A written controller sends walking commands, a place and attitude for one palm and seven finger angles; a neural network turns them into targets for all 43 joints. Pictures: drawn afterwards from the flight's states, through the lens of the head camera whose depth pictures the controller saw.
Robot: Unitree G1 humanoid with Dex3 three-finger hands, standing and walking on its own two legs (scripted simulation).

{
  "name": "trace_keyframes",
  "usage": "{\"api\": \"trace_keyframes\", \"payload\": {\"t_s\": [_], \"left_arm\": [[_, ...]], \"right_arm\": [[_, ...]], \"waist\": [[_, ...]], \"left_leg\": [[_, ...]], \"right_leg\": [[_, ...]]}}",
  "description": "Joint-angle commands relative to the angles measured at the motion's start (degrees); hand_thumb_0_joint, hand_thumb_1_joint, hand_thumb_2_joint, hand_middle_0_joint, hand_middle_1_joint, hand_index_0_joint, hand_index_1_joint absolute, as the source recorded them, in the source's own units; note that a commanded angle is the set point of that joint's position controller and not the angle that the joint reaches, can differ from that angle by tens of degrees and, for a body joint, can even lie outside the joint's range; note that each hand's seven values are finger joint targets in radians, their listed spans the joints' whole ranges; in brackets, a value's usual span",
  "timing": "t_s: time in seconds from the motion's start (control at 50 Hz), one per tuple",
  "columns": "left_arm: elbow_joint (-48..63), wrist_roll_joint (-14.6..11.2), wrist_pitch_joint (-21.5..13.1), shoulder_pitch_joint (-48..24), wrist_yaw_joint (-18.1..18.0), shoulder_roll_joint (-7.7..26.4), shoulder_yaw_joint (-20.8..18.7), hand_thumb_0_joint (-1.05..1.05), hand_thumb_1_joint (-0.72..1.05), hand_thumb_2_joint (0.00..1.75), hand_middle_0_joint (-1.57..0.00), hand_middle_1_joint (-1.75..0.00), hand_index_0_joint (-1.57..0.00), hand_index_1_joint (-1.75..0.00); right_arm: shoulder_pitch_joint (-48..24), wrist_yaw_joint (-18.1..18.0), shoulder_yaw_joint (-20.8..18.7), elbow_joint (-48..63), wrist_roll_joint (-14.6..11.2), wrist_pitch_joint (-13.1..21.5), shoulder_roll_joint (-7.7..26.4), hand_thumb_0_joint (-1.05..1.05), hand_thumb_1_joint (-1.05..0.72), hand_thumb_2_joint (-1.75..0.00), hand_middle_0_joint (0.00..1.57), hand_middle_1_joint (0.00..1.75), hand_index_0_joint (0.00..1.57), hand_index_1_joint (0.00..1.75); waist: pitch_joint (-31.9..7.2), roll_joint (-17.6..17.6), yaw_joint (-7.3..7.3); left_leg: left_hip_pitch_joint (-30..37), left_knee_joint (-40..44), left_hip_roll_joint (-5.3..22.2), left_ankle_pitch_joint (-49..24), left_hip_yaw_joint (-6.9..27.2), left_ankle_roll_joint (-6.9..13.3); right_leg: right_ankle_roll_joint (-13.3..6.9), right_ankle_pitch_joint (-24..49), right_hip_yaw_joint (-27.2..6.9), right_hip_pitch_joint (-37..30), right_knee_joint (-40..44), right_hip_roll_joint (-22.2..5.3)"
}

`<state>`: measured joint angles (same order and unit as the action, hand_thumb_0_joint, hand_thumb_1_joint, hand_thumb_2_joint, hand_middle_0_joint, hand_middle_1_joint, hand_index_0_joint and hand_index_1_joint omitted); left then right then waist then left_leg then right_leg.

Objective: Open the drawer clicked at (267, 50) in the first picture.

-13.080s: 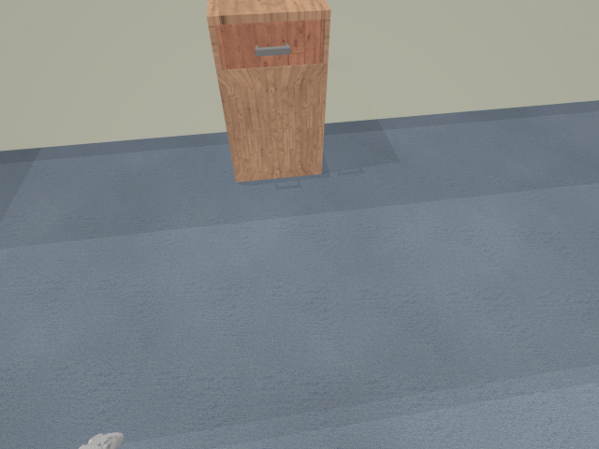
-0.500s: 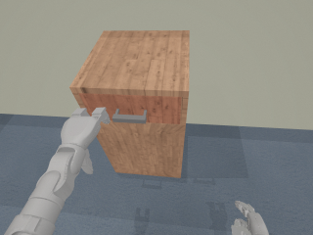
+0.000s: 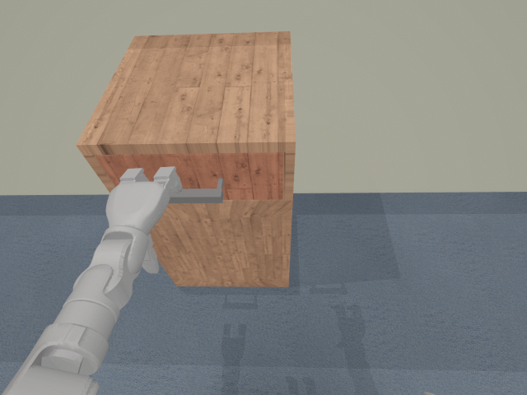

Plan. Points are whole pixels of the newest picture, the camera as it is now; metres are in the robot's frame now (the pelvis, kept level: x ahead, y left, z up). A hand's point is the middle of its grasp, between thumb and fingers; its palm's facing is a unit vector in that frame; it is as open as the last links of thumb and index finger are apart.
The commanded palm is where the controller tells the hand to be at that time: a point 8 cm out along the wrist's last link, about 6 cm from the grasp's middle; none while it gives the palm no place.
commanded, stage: move the hooked fingers above the handle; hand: left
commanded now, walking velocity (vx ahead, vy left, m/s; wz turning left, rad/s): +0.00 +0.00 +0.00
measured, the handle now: (194, 189) +0.54 +0.19 -0.09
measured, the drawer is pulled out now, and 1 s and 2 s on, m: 0.00 0.00 0.00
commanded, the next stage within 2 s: lower the fingers behind the handle in 1.54 s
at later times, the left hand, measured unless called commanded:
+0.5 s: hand (177, 204) +0.44 +0.19 -0.01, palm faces -0.06 -0.04 -1.00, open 13.8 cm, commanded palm +0.43 +0.20 +0.04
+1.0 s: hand (190, 193) +0.48 +0.18 -0.04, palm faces -0.06 -0.03 -1.00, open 13.8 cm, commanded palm +0.46 +0.19 +0.02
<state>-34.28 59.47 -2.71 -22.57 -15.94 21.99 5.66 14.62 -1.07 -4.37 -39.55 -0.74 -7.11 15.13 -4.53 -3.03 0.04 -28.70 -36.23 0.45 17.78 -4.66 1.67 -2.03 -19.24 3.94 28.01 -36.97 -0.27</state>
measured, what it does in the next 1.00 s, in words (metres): stands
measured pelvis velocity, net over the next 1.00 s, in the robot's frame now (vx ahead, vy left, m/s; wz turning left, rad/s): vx -0.01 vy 0.01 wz -0.04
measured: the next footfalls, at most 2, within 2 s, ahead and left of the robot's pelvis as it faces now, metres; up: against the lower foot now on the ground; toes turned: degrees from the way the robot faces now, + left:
none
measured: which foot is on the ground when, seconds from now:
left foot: down 0.00-1.00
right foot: down 0.00-1.00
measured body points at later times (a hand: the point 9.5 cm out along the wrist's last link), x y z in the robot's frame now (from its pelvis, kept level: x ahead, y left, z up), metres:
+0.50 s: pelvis +0.00 +0.00 -0.01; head +0.08 -0.01 +0.43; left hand +0.44 +0.19 +0.04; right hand +0.04 -0.27 -0.15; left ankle +0.00 +0.10 -0.72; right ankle -0.01 -0.10 -0.72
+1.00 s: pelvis -0.01 +0.01 -0.03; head +0.10 +0.00 +0.40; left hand +0.48 +0.18 +0.02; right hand -0.04 -0.25 -0.16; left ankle +0.00 +0.10 -0.72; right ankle -0.01 -0.10 -0.72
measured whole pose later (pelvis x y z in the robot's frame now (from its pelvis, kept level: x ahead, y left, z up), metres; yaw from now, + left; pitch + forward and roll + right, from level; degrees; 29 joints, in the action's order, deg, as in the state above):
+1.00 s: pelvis -0.01 +0.01 -0.03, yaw -2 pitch +22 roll -1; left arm -65.9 63.9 1.7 -48.2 -24.9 22.2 1.6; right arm 21.7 0.8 -3.7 -41.8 1.9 -5.9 13.9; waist -9.1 -3.8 -8.6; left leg -50.0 -50.4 2.2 22.7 -5.4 2.9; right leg -1.2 -22.0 3.0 48.6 -48.4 0.7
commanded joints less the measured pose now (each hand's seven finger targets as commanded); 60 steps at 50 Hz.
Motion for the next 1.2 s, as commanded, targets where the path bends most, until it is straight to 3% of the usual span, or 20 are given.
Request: {"api": "trace_keyframes", "payload": {"t_s": [0.0,0.06,0.1,0.18,0.2,0.26,0.32,0.42,0.5,0.54,0.58,0.68,0.72,0.82,0.84,0.9,1.0,1.08,1.12,1.18], "left_arm": [[7.5,1.2,0.8,-26.1,-5.0,11.0,-4.7,0.0,-0.5,0.3,-0.3,-1.2,-0.3,-1.2],[1.8,1.3,2.1,-27.5,-5.5,9.6,-3.5,0.0,-0.5,0.3,-0.3,-1.2,-0.3,-1.2],[-1.2,1.7,2.5,-29.1,-5.7,11.9,-5.5,0.0,-0.5,0.3,-0.3,-1.2,-0.3,-1.2],[-5.5,2.1,2.4,-31.8,-5.6,11.7,-4.7,0.0,-0.5,0.3,-0.3,-1.2,-0.3,-1.2],[-5.6,2.3,1.8,-32.2,-5.7,13.2,-6.2,0.0,-0.5,0.3,-0.3,-1.2,-0.3,-1.2],[-7.8,2.4,1.1,-34.4,-5.8,10.1,-3.2,0.0,-0.5,0.3,-0.3,-1.2,-0.3,-1.2],[-9.1,2.6,0.2,-38.2,-6.3,9.8,-2.9,0.0,-0.5,0.3,-0.3,-1.2,-0.3,-1.2],[-10.4,3.6,-1.0,-42.3,-8.7,10.9,-4.6,0.0,-0.5,0.3,-0.3,-1.2,-0.3,-1.2],[-15.3,4.1,1.0,-45.1,-10.8,11.1,-4.9,0.0,-0.5,0.3,-0.3,-1.2,-0.3,-1.2],[-16.3,4.5,1.9,-45.1,-11.4,13.4,-6.6,0.0,-0.5,0.3,-0.3,-1.2,-0.3,-1.2],[-17.1,4.5,2.8,-46.8,-11.5,11.2,-4.4,0.0,-0.5,0.3,-0.3,-1.2,-0.3,-1.2],[-19.9,4.3,3.3,-49.8,-10.7,10.2,-3.1,0.0,-0.5,0.3,-0.3,-1.2,-0.3,-1.2],[-22.1,4.3,3.2,-51.4,-10.6,10.6,-3.2,0.0,-0.5,0.3,-0.3,-1.2,-0.3,-1.2],[-21.1,4.7,2.9,-52.0,-11.4,14.1,-6.1,0.0,-0.5,0.3,-0.3,-1.2,-0.3,-1.2],[-21.5,4.9,3.2,-51.2,-11.6,14.7,-6.8,0.0,-0.5,0.3,-0.3,-1.2,-0.3,-1.2],[-21.1,4.6,4.1,-49.1,-11.8,13.4,-6.3,0.0,-0.5,0.3,-0.3,-1.2,-0.3,-1.2],[-20.1,3.6,4.6,-49.4,-10.7,12.9,-5.5,0.0,-0.5,0.3,-0.3,-1.2,-0.3,-1.2],[-18.0,3.6,2.8,-50.0,-10.3,12.7,-4.9,0.0,-0.5,0.3,-0.3,-1.2,-0.3,-1.2],[-18.2,3.8,1.9,-50.8,-10.4,10.6,-3.1,0.0,-0.5,0.3,-0.3,-1.2,-0.3,-1.2],[-20.4,3.9,2.3,-50.5,-11.3,9.1,-2.1,0.0,-0.5,0.3,-0.3,-1.2,-0.3,-1.2]], "right_arm": [[0.4,-0.1,-2.3,5.7,0.3,2.0,6.6,0.0,-0.9,-0.9,0.2,0.3,0.2,0.3],[0.9,-0.1,-2.0,5.4,0.2,1.7,6.6,0.0,-0.9,-0.9,0.2,0.3,0.2,0.3],[1.6,-0.3,-2.0,5.1,0.3,1.6,6.8,0.0,-0.9,-0.9,0.2,0.3,0.2,0.3],[2.7,-0.7,-1.7,5.3,0.4,1.6,6.6,0.0,-0.9,-0.9,0.2,0.3,0.2,0.3],[3.0,-0.7,-1.8,5.4,0.5,1.6,6.7,0.0,-0.9,-0.9,0.2,0.3,0.2,0.3],[4.2,-0.6,-1.9,5.1,0.5,1.8,6.6,0.0,-0.9,-0.9,0.2,0.3,0.2,0.3],[5.9,-0.5,-2.1,4.4,0.8,2.2,6.9,0.0,-0.9,-0.9,0.2,0.3,0.2,0.3],[8.4,0.2,-2.9,2.9,1.6,2.6,6.9,0.0,-0.9,-0.9,0.2,0.3,0.2,0.3],[9.5,0.6,-3.0,1.7,2.0,2.5,7.3,0.0,-0.9,-0.9,0.2,0.3,0.2,0.3],[10.2,0.7,-3.1,1.6,2.1,2.5,7.6,0.0,-0.9,-0.9,0.2,0.3,0.2,0.3],[10.6,0.8,-3.0,1.5,2.2,2.4,7.5,0.0,-0.9,-0.9,0.2,0.3,0.2,0.3],[12.4,0.9,-3.0,0.9,2.4,2.8,8.0,0.0,-0.9,-0.9,0.2,0.3,0.2,0.3],[13.2,0.8,-2.8,0.4,2.5,3.0,8.2,0.0,-0.9,-0.9,0.2,0.3,0.2,0.3],[14.5,1.0,-2.6,0.8,2.9,3.2,8.4,0.0,-0.9,-0.9,0.2,0.3,0.2,0.3],[14.5,1.0,-2.7,0.8,3.0,3.0,8.6,0.0,-0.9,-0.9,0.2,0.3,0.2,0.3],[14.2,1.4,-2.6,1.3,3.1,2.5,8.4,0.0,-0.9,-0.9,0.2,0.3,0.2,0.3],[14.2,1.1,-2.6,1.2,2.6,2.0,8.6,0.0,-0.9,-0.9,0.2,0.3,0.2,0.3],[14.5,0.6,-2.6,0.8,2.5,2.1,8.5,0.0,-0.9,-0.9,0.2,0.3,0.2,0.3],[14.3,0.5,-2.7,0.6,2.4,2.2,8.3,0.0,-0.9,-0.9,0.2,0.3,0.2,0.3],[14.1,0.8,-2.5,0.3,2.4,2.4,8.2,0.0,-0.9,-0.9,0.2,0.3,0.2,0.3]], "waist": [[-21.1,2.3,-1.25],[-19.5,3.5,-1.69],[-20.5,5.4,-1.7],[-20.1,4.7,-2.36],[-21.3,4.4,-2.11],[-20.2,3.4,-3.74],[-21.4,4.6,-5.05],[-26.1,0.7,-5.41],[-25.2,2.6,-7.02],[-28.1,0.9,-6.32],[-28.5,0.2,-7.13],[-28.4,-0.7,-8.52],[-26.9,0.7,-9.78],[-31.7,-2.7,-8.46],[-31.9,-1.5,-8.32],[-33.1,-2.7,-7.51],[-30.6,0.6,-8.41],[-29.4,-0.1,-8.65],[-27.9,-0.5,-9.6],[-25.8,-1.2,-9.63]], "left_leg": [[11.1,1.1,-2.0,-20.0,3.3,0.8],[9.2,1.0,-2.2,-18.5,2.9,1.0],[7.9,0.8,-2.2,-18.0,2.8,1.2],[5.8,0.2,-2.4,-16.4,2.1,1.3],[5.6,-0.1,-2.4,-17.3,2.3,1.3],[5.2,-1.0,-2.3,-16.2,2.2,1.3],[4.0,-2.2,-2.2,-15.5,2.6,1.4],[4.6,-5.1,-1.9,-18.7,3.4,1.2],[1.0,-6.5,-1.9,-17.3,3.5,1.2],[1.4,-7.0,-1.9,-18.1,3.2,1.2],[1.2,-7.5,-1.8,-18.2,3.3,1.1],[0.4,-8.5,-1.5,-16.6,4.0,1.1],[-1.0,-9.3,-1.2,-15.4,4.4,1.2],[-0.6,-10.6,-1.1,-17.2,4.7,1.0],[-0.5,-10.9,-0.9,-18.0,4.9,1.0],[0.7,-10.8,-0.7,-20.7,4.9,0.6],[0.0,-9.6,-0.5,-18.5,4.6,1.0],[1.5,-8.9,-0.3,-17.5,4.9,1.1],[1.8,-9.0,-0.3,-16.6,5.4,1.0],[1.3,-8.7,-0.4,-15.2,5.7,0.8]], "right_leg": [[-0.5,19.6,-2.9,-5.8,2.6,2.2],[-0.3,19.4,-2.9,-5.2,2.6,2.1],[-0.2,19.7,-3.2,-6.3,2.6,2.1],[0.1,19.8,-3.7,-5.7,2.5,1.9],[-0.1,20.2,-3.7,-6.1,2.0,2.0],[0.0,19.5,-3.7,-3.1,1.8,2.0],[0.2,18.8,-3.7,-1.6,1.1,2.1],[-0.2,19.6,-3.4,1.8,-1.8,2.6],[0.0,19.1,-3.0,3.6,-2.7,2.9],[-0.1,19.7,-3.2,3.2,-3.4,2.9],[0.0,19.7,-3.1,4.2,-3.8,3.1],[0.0,16.8,-2.7,7.7,-4.5,3.3],[0.1,15.2,-2.5,9.9,-4.9,3.4],[-0.1,15.6,-2.4,10.3,-6.9,3.6],[-0.1,16.0,-2.2,10.3,-7.1,3.7],[-0.1,17.6,-1.9,9.5,-7.4,3.8],[0.3,17.2,-2.2,7.7,-5.5,3.7],[0.2,15.5,-2.2,8.9,-4.8,3.7],[0.2,14.0,-2.1,10.9,-4.5,3.6],[-0.1,11.8,-1.6,12.9,-4.6,3.7]]}}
